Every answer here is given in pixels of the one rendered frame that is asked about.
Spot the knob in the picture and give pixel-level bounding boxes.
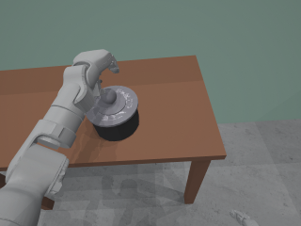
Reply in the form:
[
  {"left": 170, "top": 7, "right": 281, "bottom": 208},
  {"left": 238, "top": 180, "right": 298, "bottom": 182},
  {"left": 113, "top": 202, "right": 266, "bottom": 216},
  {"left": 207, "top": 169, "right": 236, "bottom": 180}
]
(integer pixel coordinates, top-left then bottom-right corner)
[{"left": 101, "top": 89, "right": 117, "bottom": 105}]

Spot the robot left hand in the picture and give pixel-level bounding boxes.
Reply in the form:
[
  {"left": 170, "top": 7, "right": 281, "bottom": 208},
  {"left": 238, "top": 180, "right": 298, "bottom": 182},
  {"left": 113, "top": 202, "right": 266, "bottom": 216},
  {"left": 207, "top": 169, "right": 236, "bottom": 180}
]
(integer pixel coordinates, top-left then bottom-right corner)
[{"left": 72, "top": 49, "right": 119, "bottom": 97}]

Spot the robot left forearm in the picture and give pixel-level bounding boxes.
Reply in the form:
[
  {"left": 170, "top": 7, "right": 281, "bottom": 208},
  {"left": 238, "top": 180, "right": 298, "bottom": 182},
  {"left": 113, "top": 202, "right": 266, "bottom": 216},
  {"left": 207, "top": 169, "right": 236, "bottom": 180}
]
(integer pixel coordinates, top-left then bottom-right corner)
[{"left": 5, "top": 59, "right": 100, "bottom": 183}]

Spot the robot right hand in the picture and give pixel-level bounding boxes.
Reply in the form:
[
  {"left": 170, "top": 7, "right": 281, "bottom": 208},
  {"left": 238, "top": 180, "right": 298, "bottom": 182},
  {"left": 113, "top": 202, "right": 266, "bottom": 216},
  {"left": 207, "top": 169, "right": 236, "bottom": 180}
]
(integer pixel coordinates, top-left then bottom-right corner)
[{"left": 229, "top": 209, "right": 259, "bottom": 226}]

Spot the lid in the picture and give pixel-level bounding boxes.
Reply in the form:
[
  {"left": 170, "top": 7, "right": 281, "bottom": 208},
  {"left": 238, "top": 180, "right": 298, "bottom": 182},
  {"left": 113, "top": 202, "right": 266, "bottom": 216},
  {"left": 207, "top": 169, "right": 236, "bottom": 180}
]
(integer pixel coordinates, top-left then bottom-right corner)
[{"left": 86, "top": 86, "right": 138, "bottom": 128}]

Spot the table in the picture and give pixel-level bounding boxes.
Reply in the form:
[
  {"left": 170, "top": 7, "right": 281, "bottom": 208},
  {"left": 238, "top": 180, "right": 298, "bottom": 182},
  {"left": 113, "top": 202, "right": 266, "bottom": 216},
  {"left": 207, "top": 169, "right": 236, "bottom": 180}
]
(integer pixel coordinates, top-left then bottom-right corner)
[{"left": 0, "top": 55, "right": 227, "bottom": 210}]

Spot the pot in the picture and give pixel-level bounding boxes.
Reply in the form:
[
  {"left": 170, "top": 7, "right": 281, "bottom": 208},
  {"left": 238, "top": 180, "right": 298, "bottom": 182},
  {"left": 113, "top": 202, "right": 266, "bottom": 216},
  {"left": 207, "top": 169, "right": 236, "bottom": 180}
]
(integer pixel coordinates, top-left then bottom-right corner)
[{"left": 92, "top": 109, "right": 139, "bottom": 141}]

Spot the left robot upper arm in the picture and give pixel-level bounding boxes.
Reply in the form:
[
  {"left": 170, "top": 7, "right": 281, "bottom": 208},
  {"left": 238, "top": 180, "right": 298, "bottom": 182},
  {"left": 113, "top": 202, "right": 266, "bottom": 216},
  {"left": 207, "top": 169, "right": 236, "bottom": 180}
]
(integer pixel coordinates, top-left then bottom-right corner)
[{"left": 0, "top": 143, "right": 70, "bottom": 226}]

